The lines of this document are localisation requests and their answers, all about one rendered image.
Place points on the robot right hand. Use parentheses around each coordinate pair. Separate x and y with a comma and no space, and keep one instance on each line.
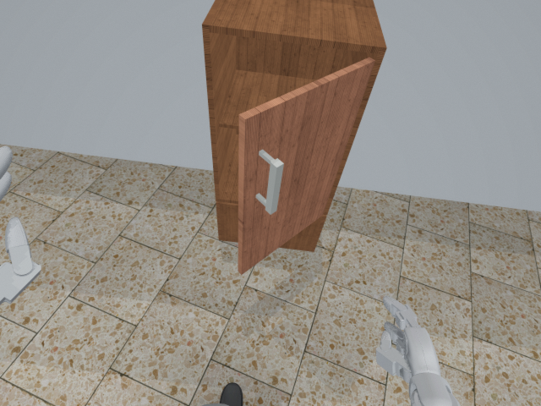
(414,351)

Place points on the cupboard door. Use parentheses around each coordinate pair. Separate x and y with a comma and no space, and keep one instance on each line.
(308,130)

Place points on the robot left hand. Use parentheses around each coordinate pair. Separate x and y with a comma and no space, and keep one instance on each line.
(15,277)

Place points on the robot left foot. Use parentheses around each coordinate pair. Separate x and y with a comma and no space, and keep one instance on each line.
(232,395)

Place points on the handle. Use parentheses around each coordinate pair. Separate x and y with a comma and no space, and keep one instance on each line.
(274,183)

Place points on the robot right forearm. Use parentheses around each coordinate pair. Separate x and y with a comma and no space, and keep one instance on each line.
(429,389)

